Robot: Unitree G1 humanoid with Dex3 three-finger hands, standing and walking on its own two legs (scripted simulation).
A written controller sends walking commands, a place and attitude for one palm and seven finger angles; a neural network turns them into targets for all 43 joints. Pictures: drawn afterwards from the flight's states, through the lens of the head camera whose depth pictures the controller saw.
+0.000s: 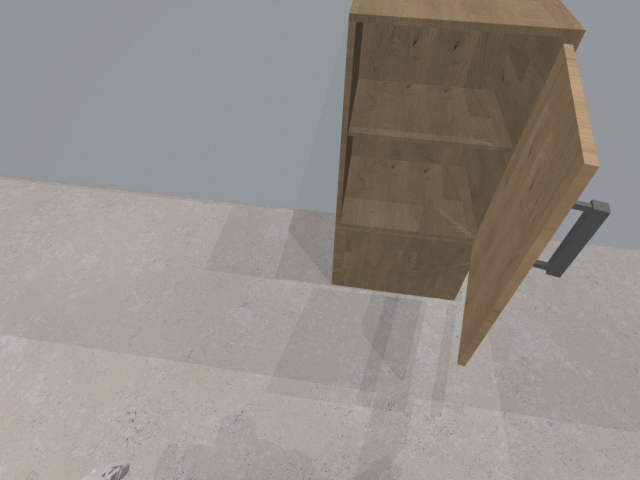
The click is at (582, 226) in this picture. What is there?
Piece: cupboard door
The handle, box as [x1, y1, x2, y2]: [532, 200, 610, 277]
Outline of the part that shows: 608,203 596,200 591,200 589,203 577,200 571,208 584,211 547,262 536,260 532,266 545,269 547,274 559,277 609,214 610,211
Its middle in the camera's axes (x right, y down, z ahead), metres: +0.40 +0.00 +0.64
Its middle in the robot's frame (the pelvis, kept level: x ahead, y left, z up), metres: +0.50 -0.37 +0.01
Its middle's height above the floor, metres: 0.78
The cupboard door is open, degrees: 78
